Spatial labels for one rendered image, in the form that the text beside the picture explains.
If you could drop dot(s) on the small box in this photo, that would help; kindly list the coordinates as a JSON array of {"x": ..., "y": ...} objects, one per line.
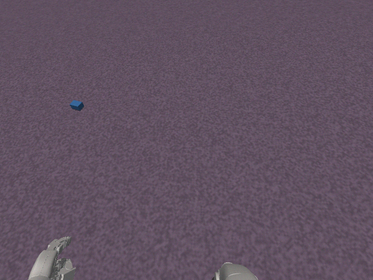
[{"x": 78, "y": 105}]

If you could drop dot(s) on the left robot hand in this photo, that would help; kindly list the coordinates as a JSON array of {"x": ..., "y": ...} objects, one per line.
[{"x": 47, "y": 264}]

